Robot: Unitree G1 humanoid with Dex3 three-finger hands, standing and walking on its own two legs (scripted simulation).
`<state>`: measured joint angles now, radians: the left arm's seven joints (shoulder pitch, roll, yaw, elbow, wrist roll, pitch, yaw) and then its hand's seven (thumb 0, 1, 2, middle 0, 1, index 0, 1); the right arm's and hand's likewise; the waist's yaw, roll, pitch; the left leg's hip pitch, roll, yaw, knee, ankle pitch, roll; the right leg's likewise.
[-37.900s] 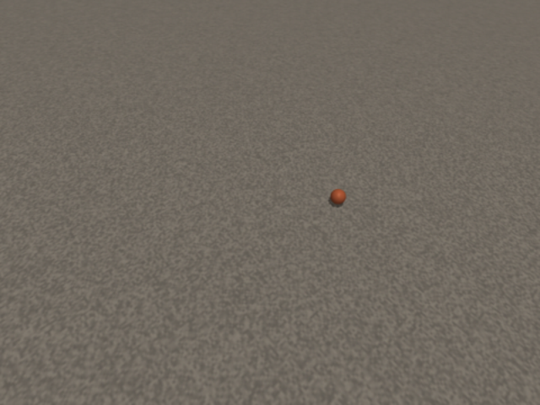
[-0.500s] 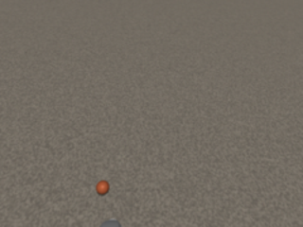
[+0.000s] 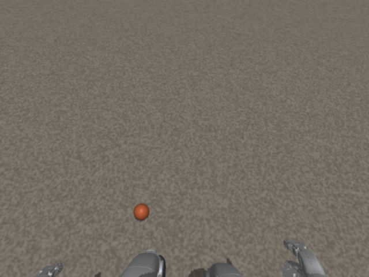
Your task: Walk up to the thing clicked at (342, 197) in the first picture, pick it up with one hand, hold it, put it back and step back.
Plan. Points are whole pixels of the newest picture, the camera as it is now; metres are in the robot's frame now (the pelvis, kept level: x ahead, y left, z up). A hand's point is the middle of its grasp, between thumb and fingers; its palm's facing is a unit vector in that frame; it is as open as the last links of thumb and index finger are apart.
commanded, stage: walk up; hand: left
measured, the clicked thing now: (141, 211) +0.46 +0.22 -0.71
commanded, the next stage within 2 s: stand in 1.50 s
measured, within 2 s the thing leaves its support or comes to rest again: neither
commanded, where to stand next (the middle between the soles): +0.09 -0.03 m, yaw +3 degrees
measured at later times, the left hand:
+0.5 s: hand out of the picture -0.02 +0.27 -0.14, palm faces +0.05 -0.92 -0.38, open 7.4 cm
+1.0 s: hand out of the picture +0.01 +0.25 -0.13, palm faces +0.05 -0.94 -0.35, open 7.4 cm
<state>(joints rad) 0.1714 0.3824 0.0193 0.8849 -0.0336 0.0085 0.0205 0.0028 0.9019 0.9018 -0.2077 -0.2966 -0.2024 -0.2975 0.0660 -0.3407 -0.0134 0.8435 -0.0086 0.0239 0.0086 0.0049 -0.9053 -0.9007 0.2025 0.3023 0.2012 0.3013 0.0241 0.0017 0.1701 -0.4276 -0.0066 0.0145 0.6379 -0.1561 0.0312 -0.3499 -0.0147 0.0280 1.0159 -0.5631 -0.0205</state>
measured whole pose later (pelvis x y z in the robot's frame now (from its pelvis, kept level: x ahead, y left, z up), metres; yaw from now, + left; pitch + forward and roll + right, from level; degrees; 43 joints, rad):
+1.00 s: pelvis -0.04 -0.01 +0.02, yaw +4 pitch -2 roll +0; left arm 0.16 0.37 0.01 1.06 0.00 -0.04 -0.01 0.00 0.90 0.90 -0.21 -0.30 -0.20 -0.30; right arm 0.17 -0.36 -0.01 1.05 -0.02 -0.01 0.02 0.01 -0.91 -0.90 0.20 0.30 0.20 0.30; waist 0.01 0.00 0.04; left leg -0.18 0.01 0.01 0.51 -0.30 0.00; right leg -0.22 -0.02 0.00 0.50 -0.24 0.02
